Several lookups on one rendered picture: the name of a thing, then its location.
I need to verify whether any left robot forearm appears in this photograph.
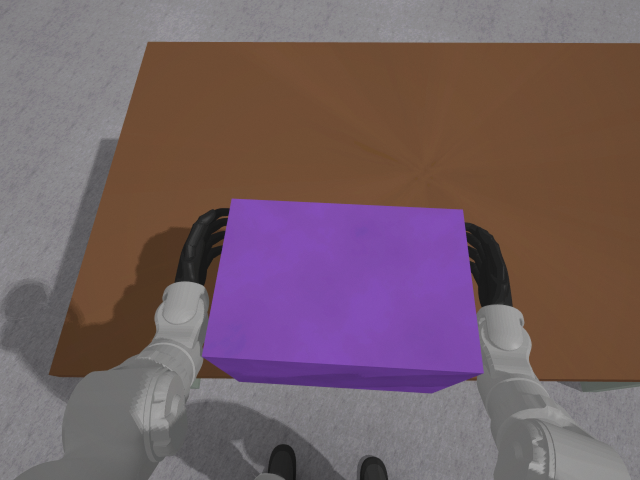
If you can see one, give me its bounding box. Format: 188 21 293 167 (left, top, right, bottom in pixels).
62 281 209 453

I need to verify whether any robot left upper arm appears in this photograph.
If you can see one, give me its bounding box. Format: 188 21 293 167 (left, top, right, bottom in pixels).
14 367 188 480

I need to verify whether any right robot forearm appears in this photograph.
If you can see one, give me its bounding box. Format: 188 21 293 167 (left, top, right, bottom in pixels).
476 304 631 480

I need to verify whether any right robot foot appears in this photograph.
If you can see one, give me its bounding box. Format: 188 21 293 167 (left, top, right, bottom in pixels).
360 457 388 480

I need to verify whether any right robot hand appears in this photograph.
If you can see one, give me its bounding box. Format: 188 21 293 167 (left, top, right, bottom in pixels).
465 222 513 307

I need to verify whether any left robot foot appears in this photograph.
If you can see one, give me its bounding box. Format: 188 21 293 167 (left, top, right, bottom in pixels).
268 444 296 480

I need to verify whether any robot foot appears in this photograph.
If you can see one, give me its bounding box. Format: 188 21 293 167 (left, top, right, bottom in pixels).
360 457 388 480
268 444 296 480

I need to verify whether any left robot hand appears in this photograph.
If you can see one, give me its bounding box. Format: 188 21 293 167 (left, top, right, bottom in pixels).
174 208 230 286

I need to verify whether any carton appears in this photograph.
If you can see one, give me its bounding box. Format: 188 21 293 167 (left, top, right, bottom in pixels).
202 199 484 394

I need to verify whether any robot right upper arm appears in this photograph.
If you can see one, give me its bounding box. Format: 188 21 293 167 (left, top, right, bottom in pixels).
493 418 630 480

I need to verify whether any table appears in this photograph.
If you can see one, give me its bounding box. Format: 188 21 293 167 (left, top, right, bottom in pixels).
49 42 640 392

